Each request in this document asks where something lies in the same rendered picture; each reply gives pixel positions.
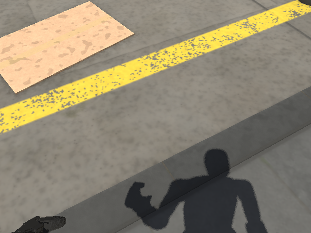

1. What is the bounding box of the robot left hand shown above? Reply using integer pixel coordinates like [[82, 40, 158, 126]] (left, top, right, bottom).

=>
[[12, 216, 66, 233]]

